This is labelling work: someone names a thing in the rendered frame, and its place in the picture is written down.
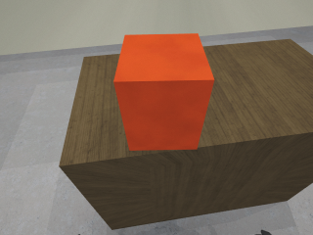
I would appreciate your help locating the pedestal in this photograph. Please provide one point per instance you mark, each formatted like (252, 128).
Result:
(255, 148)

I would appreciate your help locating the carton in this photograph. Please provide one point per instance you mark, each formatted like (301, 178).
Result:
(163, 83)

